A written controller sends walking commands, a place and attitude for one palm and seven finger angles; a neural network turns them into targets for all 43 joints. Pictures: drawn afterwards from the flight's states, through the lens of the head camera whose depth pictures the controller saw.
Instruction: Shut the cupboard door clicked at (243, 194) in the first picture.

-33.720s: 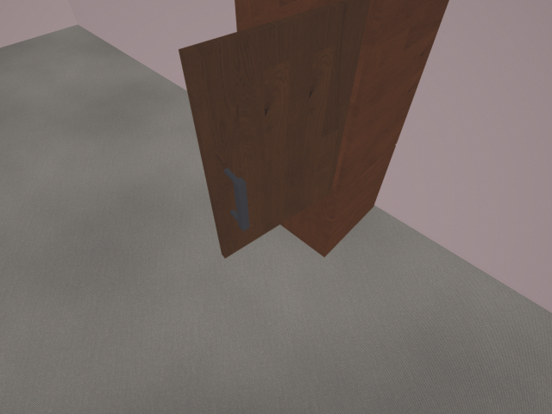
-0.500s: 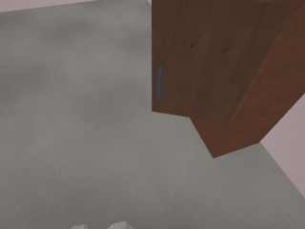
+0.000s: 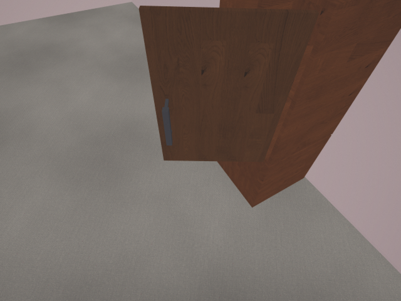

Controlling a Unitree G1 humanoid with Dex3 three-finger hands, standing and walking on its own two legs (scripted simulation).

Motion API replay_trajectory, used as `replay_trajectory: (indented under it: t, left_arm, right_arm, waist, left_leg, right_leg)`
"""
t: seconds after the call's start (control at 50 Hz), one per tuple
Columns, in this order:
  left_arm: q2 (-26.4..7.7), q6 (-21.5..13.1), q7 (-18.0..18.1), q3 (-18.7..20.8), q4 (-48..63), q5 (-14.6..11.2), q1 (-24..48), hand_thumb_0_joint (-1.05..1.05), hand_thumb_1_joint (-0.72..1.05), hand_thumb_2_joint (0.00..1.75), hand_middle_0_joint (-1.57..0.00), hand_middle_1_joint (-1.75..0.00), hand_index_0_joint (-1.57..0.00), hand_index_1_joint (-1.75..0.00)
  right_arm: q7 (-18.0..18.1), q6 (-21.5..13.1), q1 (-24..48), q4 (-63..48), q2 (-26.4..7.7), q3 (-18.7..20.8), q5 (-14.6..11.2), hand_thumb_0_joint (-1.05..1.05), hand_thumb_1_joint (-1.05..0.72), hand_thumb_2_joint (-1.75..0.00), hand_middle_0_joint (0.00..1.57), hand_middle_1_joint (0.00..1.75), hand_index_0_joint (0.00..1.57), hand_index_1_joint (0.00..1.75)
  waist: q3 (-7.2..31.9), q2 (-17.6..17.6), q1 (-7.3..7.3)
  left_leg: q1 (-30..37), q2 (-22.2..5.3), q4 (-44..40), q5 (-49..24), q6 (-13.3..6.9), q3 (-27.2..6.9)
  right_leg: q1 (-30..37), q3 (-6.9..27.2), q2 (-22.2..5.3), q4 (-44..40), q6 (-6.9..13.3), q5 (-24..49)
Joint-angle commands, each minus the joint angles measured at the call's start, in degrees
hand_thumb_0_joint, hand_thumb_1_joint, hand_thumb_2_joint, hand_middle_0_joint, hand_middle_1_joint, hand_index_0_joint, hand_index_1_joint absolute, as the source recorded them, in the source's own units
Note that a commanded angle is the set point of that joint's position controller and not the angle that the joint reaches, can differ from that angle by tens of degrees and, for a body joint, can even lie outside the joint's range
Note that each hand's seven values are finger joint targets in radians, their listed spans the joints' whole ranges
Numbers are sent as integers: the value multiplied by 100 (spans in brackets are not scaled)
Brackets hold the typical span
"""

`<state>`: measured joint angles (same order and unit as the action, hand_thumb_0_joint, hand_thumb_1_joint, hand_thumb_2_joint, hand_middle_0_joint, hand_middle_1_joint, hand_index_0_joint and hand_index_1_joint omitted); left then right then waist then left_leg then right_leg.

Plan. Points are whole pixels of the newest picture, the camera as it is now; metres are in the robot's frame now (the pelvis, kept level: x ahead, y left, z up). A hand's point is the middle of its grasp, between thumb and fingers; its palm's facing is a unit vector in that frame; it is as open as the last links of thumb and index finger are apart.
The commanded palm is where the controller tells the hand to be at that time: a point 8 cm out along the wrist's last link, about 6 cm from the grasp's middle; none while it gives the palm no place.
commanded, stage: take the last steps up to it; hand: left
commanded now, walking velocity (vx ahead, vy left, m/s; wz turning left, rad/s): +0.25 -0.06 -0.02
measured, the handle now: (168, 123) +0.66 +0.11 -0.10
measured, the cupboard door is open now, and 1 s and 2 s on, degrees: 60 60 60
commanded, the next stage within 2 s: come to a stop and stand still in 0.32 s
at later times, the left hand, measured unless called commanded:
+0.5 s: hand out of the picture +0.13 +0.14 -0.19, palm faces +0.06 -0.99 -0.15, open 7.3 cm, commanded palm none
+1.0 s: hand (138, 268) +0.23 +0.16 -0.18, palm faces +0.07 -0.97 -0.23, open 7.4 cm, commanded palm none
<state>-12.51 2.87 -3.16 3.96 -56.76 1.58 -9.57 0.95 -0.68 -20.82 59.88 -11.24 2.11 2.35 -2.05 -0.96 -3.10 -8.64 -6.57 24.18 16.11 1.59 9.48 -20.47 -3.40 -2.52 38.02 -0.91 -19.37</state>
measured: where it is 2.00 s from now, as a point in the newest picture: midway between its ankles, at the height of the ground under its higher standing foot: outside the picture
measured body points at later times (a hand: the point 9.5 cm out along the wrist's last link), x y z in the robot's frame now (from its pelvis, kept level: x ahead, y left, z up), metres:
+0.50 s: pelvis +0.14 -0.03 -0.01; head +0.17 -0.01 +0.44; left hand +0.13 +0.19 -0.18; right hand +0.21 -0.26 -0.15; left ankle +0.17 +0.07 -0.74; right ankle +0.06 -0.14 -0.70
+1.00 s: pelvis +0.17 -0.04 -0.01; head +0.22 -0.03 +0.44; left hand +0.22 +0.21 -0.16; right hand +0.27 -0.29 -0.15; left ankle +0.15 +0.07 -0.74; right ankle +0.19 -0.18 -0.74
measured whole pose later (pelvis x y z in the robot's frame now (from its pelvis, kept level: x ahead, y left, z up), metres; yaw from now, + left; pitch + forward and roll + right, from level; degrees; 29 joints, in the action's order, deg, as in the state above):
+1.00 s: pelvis +0.17 -0.04 -0.01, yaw +3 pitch +1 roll +0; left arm -11.6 1.4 2.0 2.3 -55.6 1.4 -9.2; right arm 0.6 2.8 -7.2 54.8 -12.9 2.4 0.5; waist -6.0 1.5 0.6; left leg -15.6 0.6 34.3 17.9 2.5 1.7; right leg -15.9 -2.1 -3.6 29.7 -1.4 -14.1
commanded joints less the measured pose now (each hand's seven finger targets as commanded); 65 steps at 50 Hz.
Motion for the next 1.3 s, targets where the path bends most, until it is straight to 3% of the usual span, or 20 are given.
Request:
replay_trajectory:
  t: [0.0,0.02,0.04,0.06,0.16,0.32,0.38,0.44,0.5,0.58,0.68,0.74,0.86,0.94,0.96,1.0,1.08,1.16,1.2,1.28]
  left_arm:
    - [-590,-308,83,147,44,12,-808,0,90,90,-20,-30,-20,-30]
    - [-1127,-384,176,238,-164,28,-1377,0,90,90,-20,-30,-20,-30]
    - [-1333,-354,237,261,-214,-43,-1592,0,90,90,-20,-30,-20,-30]
    - [-1099,-388,316,217,-228,-46,-1339,0,90,90,-20,-30,-20,-30]
    - [-388,-550,358,-10,-116,-35,-512,0,90,90,-20,-30,-20,-30]
    - [-436,-560,362,-24,-407,-97,-646,0,90,90,-20,-30,-20,-30]
    - [-101,-486,349,-139,-185,-99,-810,0,90,90,-20,-30,-20,-30]
    - [6,-412,361,-134,-222,-90,-528,0,90,90,-20,-30,-20,-30]
    - [130,-244,396,-164,-340,-115,-840,0,90,90,-20,-30,-20,-30]
    - [-175,-183,432,-73,-296,-17,-1096,0,90,90,-20,-30,-20,-30]
    - [-823,-268,477,47,-40,9,-683,0,90,90,-20,-30,-20,-30]
    - [-874,-273,571,105,16,24,-657,0,90,90,-20,-30,-20,-30]
    - [-920,-221,606,158,202,28,-434,0,90,90,-20,-30,-20,-30]
    - [-937,-195,577,147,280,-5,-167,0,90,90,-20,-30,-20,-30]
    - [-1303,-279,644,-70,697,-37,-172,0,90,90,-20,-30,-20,-30]
    - [-670,-213,613,-91,1043,-81,-518,0,90,90,-20,-30,-20,-30]
    - [-430,-80,543,-164,1023,27,-576,0,90,90,-20,-30,-20,-30]
    - [-612,-244,521,-142,1009,33,-1001,0,90,90,-20,-30,-20,-30]
    - [-810,-284,519,-147,1082,-10,-654,0,90,90,-20,-30,-20,-30]
    - [-744,-220,538,-174,1173,-16,-438,0,90,90,-20,-30,-20,-30]
  right_arm:
    - [1,-91,101,-231,-856,221,-72,0,-90,-90,20,30,20,30]
    - [-35,-114,255,-405,-432,106,-137,0,-90,-90,20,30,20,30]
    - [-47,-75,721,-647,-476,93,-109,0,-90,-90,20,30,20,30]
    - [-30,-19,700,-592,-537,138,-113,0,-90,-90,20,30,20,30]
    - [-117,-10,276,-264,-212,101,-66,0,-90,-90,20,30,20,30]
    - [-104,-177,-20,-177,-278,25,-61,0,-90,-90,20,30,20,30]
    - [72,-186,-1011,28,-1226,215,18,0,-90,-90,20,30,20,30]
    - [167,-152,-11,-217,-706,15,-50,0,-90,-90,20,30,20,30]
    - [210,-118,639,-275,-664,-18,-85,0,-90,-90,20,30,20,30]
    - [181,51,907,-278,-771,133,-182,0,-90,-90,20,30,20,30]
    - [62,303,798,-415,-318,192,-185,0,-90,-90,20,30,20,30]
    - [90,312,1013,-519,-422,188,-223,0,-90,-90,20,30,20,30]
    - [19,344,1158,-651,-393,141,-214,0,-90,-90,20,30,20,30]
    - [0,280,628,-552,-434,112,-204,0,-90,-90,20,30,20,30]
    - [-62,119,726,-1097,-874,157,-98,0,-90,-90,20,30,20,30]
    - [-36,13,777,-1465,-1241,302,13,0,-90,-90,20,30,20,30]
    - [105,85,932,-1702,-906,259,-14,0,-90,-90,20,30,20,30]
    - [72,22,850,-1751,-643,177,-109,0,-90,-90,20,30,20,30]
    - [52,61,581,-1661,-521,174,-121,0,-90,-90,20,30,20,30]
    - [2,-12,389,-1439,-661,174,-85,0,-90,-90,20,30,20,30]
  waist:
    - [254,93,634]
    - [378,1516,868]
    - [107,1500,1034]
    - [-32,1587,818]
    - [-203,705,201]
    - [99,509,-20]
    - [462,-1546,-324]
    - [102,-706,108]
    - [491,-559,354]
    - [424,-318,495]
    - [308,1380,388]
    - [606,1132,532]
    - [740,1195,570]
    - [708,1142,269]
    - [697,-226,29]
    - [1730,-1834,238]
    - [137,-620,332]
    - [209,-46,422]
    - [217,846,146]
    - [-103,323,136]
  left_leg:
    - [-1436,-531,374,675,-308,-443]
    - [-2625,212,1753,1472,-22,226]
    - [-3040,306,2927,2163,-54,-287]
    - [-3066,122,3479,1709,-85,-621]
    - [-2256,-25,3067,424,45,-520]
    - [-339,346,416,-929,-70,-272]
    - [1291,-1763,-698,-1792,-1216,-3163]
    - [4,-1489,-736,-2808,-1209,-2178]
    - [-56,-1063,-365,-4012,-997,-1158]
    - [-417,-661,44,-2647,-636,-948]
    - [-1053,639,2067,1223,-3,-493]
    - [-1903,707,3416,1802,57,-1001]
    - [-1653,688,2618,1281,161,-931]
    - [-446,654,425,-120,112,-765]
    - [-407,487,-712,-1364,-28,-1035]
    - [839,-558,255,-3451,-561,-1688]
    - [-756,-591,228,-3044,-982,-1712]
    - [-1187,115,683,-1172,-505,-1324]
    - [-896,574,949,-3,-352,-1040]
    - [-789,202,46,137,-512,-1499]
  right_leg:
    - [2267,180,-121,-1702,283,280]
    - [3042,1900,-1360,-2326,833,-564]
    - [2553,2667,-1977,-2877,1244,-967]
    - [2101,2719,-1883,-3025,1366,-1399]
    - [1208,742,-1181,-2719,1168,1136]
    - [1033,379,-765,-1597,861,1660]
    - [-949,-203,383,1577,287,-1571]
    - [-692,513,-218,2046,158,-936]
    - [325,224,-101,395,2,-526]
    - [898,245,-15,-906,81,1385]
    - [917,1820,-1614,-1647,1167,4650]
    - [1990,1641,-1762,-1245,1466,6313]
    - [2073,1220,-1544,-1318,1280,5336]
    - [1331,1030,-1213,-1072,860,3754]
    - [1942,840,-875,-162,425,4074]
    - [194,138,-78,370,174,-529]
    - [-110,163,112,648,155,-594]
    - [569,820,-294,-716,391,1359]
    - [2,1406,-704,-985,683,968]
    - [-397,908,-230,-841,443,-100]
